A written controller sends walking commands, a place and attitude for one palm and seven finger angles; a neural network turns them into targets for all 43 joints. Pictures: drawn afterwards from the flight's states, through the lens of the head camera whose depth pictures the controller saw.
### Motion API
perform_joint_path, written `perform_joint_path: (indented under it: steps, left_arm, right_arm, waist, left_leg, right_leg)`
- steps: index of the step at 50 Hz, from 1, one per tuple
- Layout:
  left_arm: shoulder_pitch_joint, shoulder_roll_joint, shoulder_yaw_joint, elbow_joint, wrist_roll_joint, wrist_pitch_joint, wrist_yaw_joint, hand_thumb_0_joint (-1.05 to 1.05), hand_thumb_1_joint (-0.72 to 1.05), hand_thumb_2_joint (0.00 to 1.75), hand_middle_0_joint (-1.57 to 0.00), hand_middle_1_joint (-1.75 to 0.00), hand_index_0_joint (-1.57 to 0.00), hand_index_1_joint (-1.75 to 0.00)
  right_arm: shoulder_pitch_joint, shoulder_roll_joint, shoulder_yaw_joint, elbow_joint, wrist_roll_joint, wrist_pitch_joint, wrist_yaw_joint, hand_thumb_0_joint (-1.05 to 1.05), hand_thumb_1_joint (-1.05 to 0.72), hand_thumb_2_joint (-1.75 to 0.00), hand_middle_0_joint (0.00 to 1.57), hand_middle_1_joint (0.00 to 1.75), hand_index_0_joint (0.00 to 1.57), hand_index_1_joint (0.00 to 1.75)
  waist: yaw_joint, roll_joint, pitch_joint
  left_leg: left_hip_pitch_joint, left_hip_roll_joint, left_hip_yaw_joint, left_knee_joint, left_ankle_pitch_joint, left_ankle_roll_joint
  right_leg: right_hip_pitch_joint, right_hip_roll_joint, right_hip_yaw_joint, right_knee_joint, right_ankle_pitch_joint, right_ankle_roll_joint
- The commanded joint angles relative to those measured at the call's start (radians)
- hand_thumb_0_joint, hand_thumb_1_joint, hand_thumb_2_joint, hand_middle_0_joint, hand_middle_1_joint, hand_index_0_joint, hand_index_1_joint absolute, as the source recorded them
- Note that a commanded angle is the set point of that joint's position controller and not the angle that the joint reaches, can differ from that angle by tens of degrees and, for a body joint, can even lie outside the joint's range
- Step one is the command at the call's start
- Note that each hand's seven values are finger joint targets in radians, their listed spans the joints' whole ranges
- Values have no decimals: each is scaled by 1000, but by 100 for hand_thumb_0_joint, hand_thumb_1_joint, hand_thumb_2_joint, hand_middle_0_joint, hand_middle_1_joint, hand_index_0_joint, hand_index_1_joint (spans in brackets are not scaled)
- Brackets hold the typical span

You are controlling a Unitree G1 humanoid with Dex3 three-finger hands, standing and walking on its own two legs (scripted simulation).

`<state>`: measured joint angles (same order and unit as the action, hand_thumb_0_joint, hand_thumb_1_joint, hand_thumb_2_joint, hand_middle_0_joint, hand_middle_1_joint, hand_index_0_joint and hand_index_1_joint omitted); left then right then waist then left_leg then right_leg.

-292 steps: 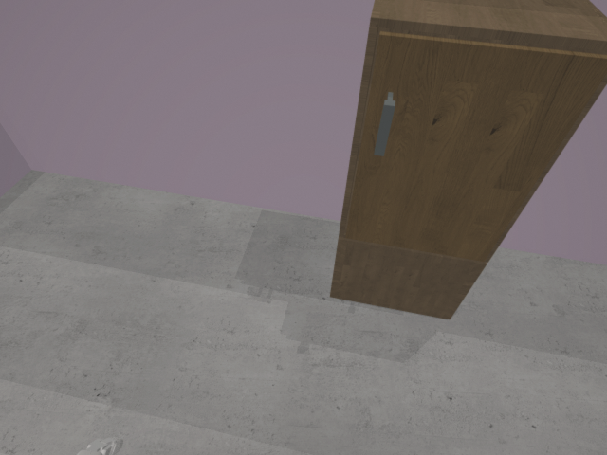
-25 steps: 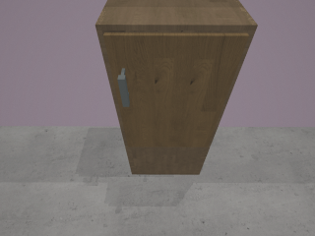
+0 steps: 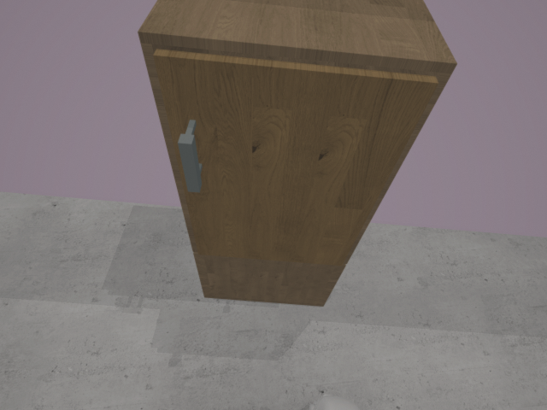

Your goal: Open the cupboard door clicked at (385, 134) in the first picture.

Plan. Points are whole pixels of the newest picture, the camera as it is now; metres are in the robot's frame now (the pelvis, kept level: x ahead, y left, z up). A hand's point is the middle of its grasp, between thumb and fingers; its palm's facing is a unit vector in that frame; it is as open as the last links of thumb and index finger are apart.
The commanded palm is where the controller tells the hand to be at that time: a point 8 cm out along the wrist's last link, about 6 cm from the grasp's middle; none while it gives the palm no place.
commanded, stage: come to a stop and stand still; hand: left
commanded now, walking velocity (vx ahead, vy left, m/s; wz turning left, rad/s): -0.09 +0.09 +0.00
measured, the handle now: (193, 156) +0.50 +0.19 +0.04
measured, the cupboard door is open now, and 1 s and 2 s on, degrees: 0 0 0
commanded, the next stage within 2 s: look again from close up in 0.86 s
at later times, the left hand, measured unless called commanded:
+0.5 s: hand out of the picture +0.02 +0.15 -0.18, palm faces +0.11 -0.96 -0.24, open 7.3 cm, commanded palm none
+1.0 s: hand out of the picture -0.01 +0.13 -0.18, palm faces +0.00 -0.97 -0.23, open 7.3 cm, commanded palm none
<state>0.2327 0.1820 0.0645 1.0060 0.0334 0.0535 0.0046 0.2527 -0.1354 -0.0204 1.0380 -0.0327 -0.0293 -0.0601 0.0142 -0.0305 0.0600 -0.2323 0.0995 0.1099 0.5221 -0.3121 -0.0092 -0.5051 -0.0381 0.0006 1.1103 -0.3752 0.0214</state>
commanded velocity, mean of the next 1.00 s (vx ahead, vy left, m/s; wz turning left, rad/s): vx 0.01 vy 0.04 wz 0.00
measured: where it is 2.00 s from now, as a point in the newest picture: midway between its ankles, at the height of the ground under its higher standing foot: outside the picture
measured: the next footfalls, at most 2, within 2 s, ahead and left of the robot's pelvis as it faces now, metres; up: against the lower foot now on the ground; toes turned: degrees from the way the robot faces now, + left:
right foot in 0.14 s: +0.08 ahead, -0.20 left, +0.00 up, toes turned -4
left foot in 0.54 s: +0.00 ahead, +0.08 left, +0.00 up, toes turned +3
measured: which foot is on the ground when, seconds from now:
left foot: down 0.00-0.14, up 0.16-0.52, down 0.54-1.00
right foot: up 0.00-0.12, down 0.14-0.54, up 0.56-0.90, down 0.92-1.00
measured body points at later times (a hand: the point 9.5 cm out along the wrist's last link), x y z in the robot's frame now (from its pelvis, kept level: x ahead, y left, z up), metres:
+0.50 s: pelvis -0.02 -0.05 -0.01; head +0.02 -0.04 +0.44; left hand +0.02 +0.20 -0.16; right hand +0.08 -0.29 -0.15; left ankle -0.03 +0.07 -0.71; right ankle +0.04 -0.19 -0.74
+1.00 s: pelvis -0.02 -0.05 -0.01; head +0.01 -0.06 +0.44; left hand -0.01 +0.18 -0.16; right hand -0.04 -0.26 -0.17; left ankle -0.03 +0.07 -0.74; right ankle -0.04 -0.14 -0.74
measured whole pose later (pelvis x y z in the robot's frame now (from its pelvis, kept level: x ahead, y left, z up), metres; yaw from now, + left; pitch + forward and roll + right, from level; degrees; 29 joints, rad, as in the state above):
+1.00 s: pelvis -0.02 -0.05 -0.01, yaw +1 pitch +1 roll +0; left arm 0.26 0.14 0.00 1.08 0.02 -0.01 0.04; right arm 0.31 -0.16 -0.02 1.05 -0.02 0.01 -0.02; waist -0.03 0.05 0.06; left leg -0.27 0.04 0.07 0.57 -0.31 0.00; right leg -0.24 0.03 -0.04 0.54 -0.32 -0.04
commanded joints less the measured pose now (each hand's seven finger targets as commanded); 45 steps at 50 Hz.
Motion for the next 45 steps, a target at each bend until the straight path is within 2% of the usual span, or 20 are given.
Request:
perform_joint_path:
  steps: [1, 3, 5, 7, 8, 9, 10, 11, 15, 21, 24, 26, 27, 28, 29, 32, 39, 42, 44, 45]
  left_arm:
    - [54, -13, -6, -44, -13, -16, -5, 0, 90, 90, -20, -30, -20, -30]
    - [35, -3, -9, -57, -12, -41, -1, 0, 90, 90, -20, -30, -20, -30]
    - [132, 52, 3, -29, -9, -69, 3, 0, 90, 90, -20, -30, -20, -30]
    - [161, 222, 26, -29, -1, -84, 22, 0, 90, 90, -20, -30, -20, -30]
    - [154, 223, 18, -50, -5, -76, 24, 0, 90, 90, -20, -30, -20, -30]
    - [115, 216, 15, -52, 0, -72, 23, 0, 90, 90, -20, -30, -20, -30]
    - [81, 203, 21, -56, 0, -77, 27, 0, 90, 90, -20, -30, -20, -30]
    - [65, 183, 14, -61, -5, -75, 31, 0, 90, 90, -20, -30, -20, -30]
    - [48, 187, 26, -82, -4, -65, 44, 0, 90, 90, -20, -30, -20, -30]
    - [27, 215, 40, -97, 8, -51, 45, 0, 90, 90, -20, -30, -20, -30]
    - [-9, 211, 38, -105, 4, -36, 40, 0, 90, 90, -20, -30, -20, -30]
    - [-3, 135, 17, -106, -8, -22, 33, 0, 90, 90, -20, -30, -20, -30]
    - [15, 57, 4, -118, -15, -16, 27, 0, 90, 90, -20, -30, -20, -30]
    - [-5, 56, -2, -130, -9, -14, 30, 0, 90, 90, -20, -30, -20, -30]
    - [2, 56, 1, -129, -13, -23, 22, 0, 90, 90, -20, -30, -20, -30]
    - [48, 48, -2, -47, -1, -33, 5, 0, 90, 90, -20, -30, -20, -30]
    - [27, 14, -26, -17, -15, -41, 8, 0, 90, 90, -20, -30, -20, -30]
    - [32, 2, -29, -2, -24, -42, 12, 0, 90, 90, -20, -30, -20, -30]
    - [81, 8, -26, 25, -25, -48, 14, 0, 90, 90, -20, -30, -20, -30]
    - [200, 59, -36, 96, -6, -67, 56, 0, 90, 90, -20, -30, -20, -30]
  right_arm:
    - [45, -201, -51, -43, -11, 3, 8, 0, -90, -90, 20, 30, 20, 30]
    - [50, -203, -59, -50, -9, 13, 18, 0, -90, -90, 20, 30, 20, 30]
    - [56, -197, -65, -57, 2, 19, 30, 0, -90, -90, 20, 30, 20, 30]
    - [102, -66, -44, -94, 22, 29, 36, 0, -90, -90, 20, 30, 20, 30]
    - [91, -78, -44, -101, 25, 45, 27, 0, -90, -90, 20, 30, 20, 30]
    - [55, -53, -43, -100, 23, 49, 32, 0, -90, -90, 20, 30, 20, 30]
    - [51, -70, -42, -88, 18, 55, 35, 0, -90, -90, 20, 30, 20, 30]
    - [41, -102, -49, -83, 18, 59, 39, 0, -90, -90, 20, 30, 20, 30]
    - [-10, -119, -51, -93, 17, 74, 58, 0, -90, -90, 20, 30, 20, 30]
    - [-44, -91, -45, -125, 19, 72, 70, 0, -90, -90, 20, 30, 20, 30]
    - [49, -74, -40, -100, 23, 54, 65, 0, -90, -90, 20, 30, 20, 30]
    - [137, -124, -42, -72, 19, 37, 54, 0, -90, -90, 20, 30, 20, 30]
    - [126, -206, -57, -92, 4, 33, 50, 0, -90, -90, 20, 30, 20, 30]
    - [93, -236, -59, -123, 0, 41, 45, 0, -90, -90, 20, 30, 20, 30]
    - [34, -227, -49, -141, -11, 40, 43, 0, -90, -90, 20, 30, 20, 30]
    - [12, -150, -21, -119, -1, 11, 29, 0, -90, -90, 20, 30, 20, 30]
    - [122, -144, -17, -47, -2, -6, 8, 0, -90, -90, 20, 30, 20, 30]
    - [130, -156, -22, -19, 1, 6, 6, 0, -90, -90, 20, 30, 20, 30]
    - [117, -152, -23, -4, 9, 10, 7, 0, -90, -90, 20, 30, 20, 30]
    - [6, -204, -32, -42, 35, 1, 21, 0, -90, -90, 20, 30, 20, 30]
  waist:
    - [-19, 276, -28]
    - [-26, 266, -46]
    - [22, 146, -115]
    - [22, -317, -191]
    - [36, -205, -207]
    - [28, -177, -119]
    - [20, -311, -118]
    - [21, -328, -92]
    - [27, -190, -88]
    - [30, -157, -85]
    - [-16, -160, -83]
    - [-52, 47, -104]
    - [-48, 340, -61]
    - [-50, 337, 9]
    - [-21, 249, 40]
    - [-3, 153, 23]
    - [-34, 117, -31]
    - [-38, 161, -60]
    - [-11, 153, -85]
    - [38, 96, -69]
  left_leg:
    - [53, 164, -69, -129, 647, 138]
    - [56, 141, -82, -68, 596, 120]
    - [13, 68, -56, 57, 353, 53]
    - [-204, -81, -43, 333, -320, -15]
    - [-167, -71, -128, 408, -362, -6]
    - [-211, -63, -120, 471, -331, -4]
    - [-270, -66, -111, 557, -294, -15]
    - [-299, -64, -122, 619, -244, -26]
    - [-304, -75, -118, 650, -133, -48]
    - [-180, -84, -83, 353, -124, -37]
    - [46, -123, -27, 69, -2, -17]
    - [205, -46, -92, -137, 15, -2]
    - [114, 164, -390, -280, -90, 75]
    - [-53, 253, -478, -346, -112, 160]
    - [-155, 252, -436, -355, -165, 205]
    - [-40, 143, -324, -338, -27, 148]
    - [154, 183, -254, -234, 584, 186]
    - [145, 166, -257, -196, 612, 179]
    - [115, 140, -242, -149, 561, 148]
    - [71, 106, -145, 44, 509, 77]
  right_leg:
    - [59, -3, -87, -268, 9, 11]
    - [142, 18, -119, -441, 35, 7]
    - [320, 1, -111, -651, 263, 18]
    - [453, -351, 243, -664, 825, -94]
    - [393, -408, 261, -690, 850, -174]
    - [342, -377, 204, -690, 794, -184]
    - [364, -340, 236, -681, 830, -174]
    - [360, -333, 211, -686, 830, -171]
    - [322, -328, 156, -716, 666, -184]
    - [240, -321, 165, -760, 311, -194]
    - [109, -250, 126, -726, 114, -141]
    - [15, -125, 34, -565, -68, -68]
    - [-61, -12, -65, -384, -193, -9]
    - [-32, 0, -28, -256, -206, -8]
    - [17, -16, -1, -177, -142, -19]
    - [-16, -2, 21, -66, 18, -19]
    - [72, -7, -11, -319, -53, -2]
    - [180, 7, -25, -470, -58, -7]
    - [294, 7, -36, -648, 85, -12]
    - [269, -48, 45, -715, 276, -31]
